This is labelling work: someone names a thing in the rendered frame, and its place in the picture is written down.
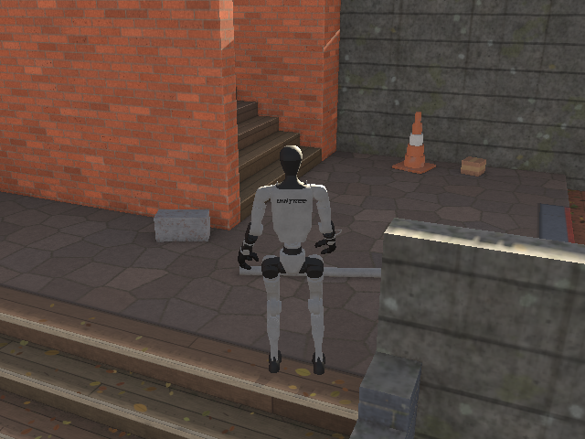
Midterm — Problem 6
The left robot upper arm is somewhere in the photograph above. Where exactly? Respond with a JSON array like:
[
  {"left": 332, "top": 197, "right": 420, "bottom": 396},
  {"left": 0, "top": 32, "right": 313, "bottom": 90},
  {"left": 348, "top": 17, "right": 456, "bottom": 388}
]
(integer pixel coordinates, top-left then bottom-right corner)
[{"left": 249, "top": 185, "right": 272, "bottom": 236}]

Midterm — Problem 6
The robot right forearm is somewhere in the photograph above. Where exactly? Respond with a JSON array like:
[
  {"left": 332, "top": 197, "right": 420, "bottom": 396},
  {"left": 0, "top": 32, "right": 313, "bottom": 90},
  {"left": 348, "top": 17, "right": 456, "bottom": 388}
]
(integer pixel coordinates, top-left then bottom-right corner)
[{"left": 323, "top": 221, "right": 335, "bottom": 245}]

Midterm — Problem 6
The robot foot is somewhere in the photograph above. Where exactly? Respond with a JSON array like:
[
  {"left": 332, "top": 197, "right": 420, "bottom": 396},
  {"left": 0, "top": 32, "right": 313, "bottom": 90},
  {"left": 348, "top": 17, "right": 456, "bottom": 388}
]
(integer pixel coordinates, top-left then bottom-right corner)
[
  {"left": 269, "top": 350, "right": 282, "bottom": 373},
  {"left": 312, "top": 353, "right": 325, "bottom": 375}
]

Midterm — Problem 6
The robot left forearm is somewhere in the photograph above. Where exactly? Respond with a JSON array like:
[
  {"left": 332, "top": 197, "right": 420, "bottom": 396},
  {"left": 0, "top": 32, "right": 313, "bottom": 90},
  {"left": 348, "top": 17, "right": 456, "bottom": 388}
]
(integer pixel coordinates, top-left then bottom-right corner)
[{"left": 240, "top": 222, "right": 258, "bottom": 255}]

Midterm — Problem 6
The right robot hand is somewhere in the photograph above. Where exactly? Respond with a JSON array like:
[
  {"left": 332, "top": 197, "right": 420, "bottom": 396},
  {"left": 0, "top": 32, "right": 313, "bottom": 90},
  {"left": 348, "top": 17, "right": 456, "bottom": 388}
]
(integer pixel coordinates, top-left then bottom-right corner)
[{"left": 314, "top": 239, "right": 336, "bottom": 254}]

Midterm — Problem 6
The left robot hand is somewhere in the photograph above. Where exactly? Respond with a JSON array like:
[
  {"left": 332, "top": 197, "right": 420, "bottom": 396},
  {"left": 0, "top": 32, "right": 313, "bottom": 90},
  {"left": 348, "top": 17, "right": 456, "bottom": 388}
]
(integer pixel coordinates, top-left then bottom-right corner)
[{"left": 238, "top": 250, "right": 259, "bottom": 270}]

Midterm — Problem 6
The left robot foot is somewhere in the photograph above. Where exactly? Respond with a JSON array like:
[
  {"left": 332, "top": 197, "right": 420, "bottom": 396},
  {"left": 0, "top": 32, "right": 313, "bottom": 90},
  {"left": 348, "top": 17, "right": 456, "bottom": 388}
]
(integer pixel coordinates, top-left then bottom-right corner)
[{"left": 269, "top": 350, "right": 282, "bottom": 373}]

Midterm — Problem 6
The right robot foot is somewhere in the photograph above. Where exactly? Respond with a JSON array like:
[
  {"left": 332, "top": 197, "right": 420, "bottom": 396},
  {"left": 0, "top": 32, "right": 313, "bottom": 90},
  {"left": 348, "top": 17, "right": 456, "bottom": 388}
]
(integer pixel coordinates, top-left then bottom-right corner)
[{"left": 312, "top": 353, "right": 325, "bottom": 375}]

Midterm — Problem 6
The right robot upper arm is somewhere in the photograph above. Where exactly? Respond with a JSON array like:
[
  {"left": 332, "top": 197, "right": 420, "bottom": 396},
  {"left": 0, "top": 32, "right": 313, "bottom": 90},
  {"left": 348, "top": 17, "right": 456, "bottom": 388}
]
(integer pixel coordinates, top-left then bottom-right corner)
[{"left": 311, "top": 184, "right": 333, "bottom": 234}]

